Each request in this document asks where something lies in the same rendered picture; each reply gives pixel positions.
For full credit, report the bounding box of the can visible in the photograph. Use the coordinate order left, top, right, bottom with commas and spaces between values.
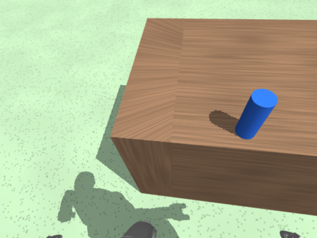
235, 89, 278, 139

